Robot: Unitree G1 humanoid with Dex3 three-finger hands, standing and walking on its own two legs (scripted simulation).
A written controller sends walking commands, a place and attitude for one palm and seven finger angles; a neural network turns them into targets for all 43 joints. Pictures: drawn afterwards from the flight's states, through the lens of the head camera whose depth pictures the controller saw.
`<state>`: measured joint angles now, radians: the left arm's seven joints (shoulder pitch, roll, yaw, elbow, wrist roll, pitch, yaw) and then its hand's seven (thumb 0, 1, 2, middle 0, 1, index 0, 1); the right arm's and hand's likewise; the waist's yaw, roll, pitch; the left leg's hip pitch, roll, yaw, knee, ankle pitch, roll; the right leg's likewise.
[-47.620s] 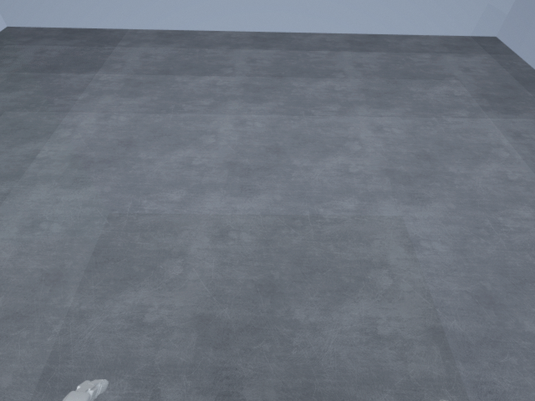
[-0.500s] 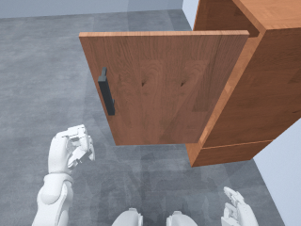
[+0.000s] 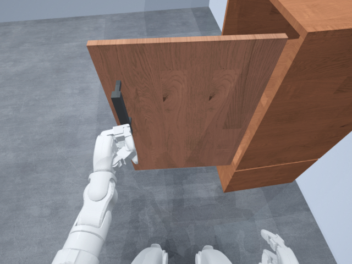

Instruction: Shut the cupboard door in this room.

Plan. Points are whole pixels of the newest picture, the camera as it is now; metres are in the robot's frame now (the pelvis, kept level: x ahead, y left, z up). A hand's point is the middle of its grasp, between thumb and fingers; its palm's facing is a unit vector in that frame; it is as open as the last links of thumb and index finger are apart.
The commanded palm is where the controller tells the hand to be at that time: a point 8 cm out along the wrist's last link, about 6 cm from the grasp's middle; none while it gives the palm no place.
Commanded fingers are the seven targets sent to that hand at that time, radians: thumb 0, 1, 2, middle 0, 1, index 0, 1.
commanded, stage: bring the fist close to the handle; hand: left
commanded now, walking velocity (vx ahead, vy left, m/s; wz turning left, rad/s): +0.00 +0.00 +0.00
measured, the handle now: (123, 110) +0.48 +0.16 +0.05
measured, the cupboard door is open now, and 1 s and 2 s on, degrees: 85 82 70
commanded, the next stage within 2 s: push the door shut along its arc in 0.44 s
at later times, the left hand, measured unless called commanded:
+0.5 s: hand (134, 141) +0.37 +0.11 +0.06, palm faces +0.09 -1.00 -0.03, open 3.1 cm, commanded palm +0.35 +0.16 +0.05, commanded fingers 0.00 0.90 0.90 -1.30 -1.50 -1.30 -1.50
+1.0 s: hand (137, 124) +0.43 +0.11 +0.05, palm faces -0.02 -1.00 -0.05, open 3.1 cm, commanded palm +0.41 +0.16 +0.05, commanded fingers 0.00 0.90 0.90 -1.30 -1.50 -1.30 -1.50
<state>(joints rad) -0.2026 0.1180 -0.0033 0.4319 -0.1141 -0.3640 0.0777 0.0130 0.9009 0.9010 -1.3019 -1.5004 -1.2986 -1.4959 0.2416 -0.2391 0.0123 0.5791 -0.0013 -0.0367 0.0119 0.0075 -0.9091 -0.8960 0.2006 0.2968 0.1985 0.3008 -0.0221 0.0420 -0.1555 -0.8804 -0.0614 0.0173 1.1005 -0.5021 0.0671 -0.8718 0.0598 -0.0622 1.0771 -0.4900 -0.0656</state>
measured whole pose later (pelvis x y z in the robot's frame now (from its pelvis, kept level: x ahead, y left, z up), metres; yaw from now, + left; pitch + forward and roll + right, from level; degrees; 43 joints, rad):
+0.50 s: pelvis +0.00 -0.01 +0.00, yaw +0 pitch +16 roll +0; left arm -0.30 0.12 0.05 0.59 -0.09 -0.49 0.11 0.01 0.90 0.90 -1.30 -1.50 -1.30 -1.50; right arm 0.27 -0.24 0.00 0.62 -0.01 -0.01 0.02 0.01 -0.91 -0.90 0.20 0.30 0.20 0.30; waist -0.04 0.02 -0.15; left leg -0.87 -0.05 0.02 1.08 -0.49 0.06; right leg -0.87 0.07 -0.06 1.06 -0.47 -0.08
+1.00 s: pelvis -0.01 +0.00 +0.00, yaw +0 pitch +18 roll -1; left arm -0.59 0.21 0.13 0.89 -0.12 -0.47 -0.03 0.01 0.90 0.90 -1.32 -1.50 -1.30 -1.50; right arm 0.28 -0.25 0.00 0.64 0.01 -0.01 0.01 0.00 -0.91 -0.90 0.20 0.30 0.20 0.30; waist -0.07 0.04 -0.15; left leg -0.94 -0.06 0.02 1.10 -0.48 0.06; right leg -0.93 0.06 -0.06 1.08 -0.47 -0.07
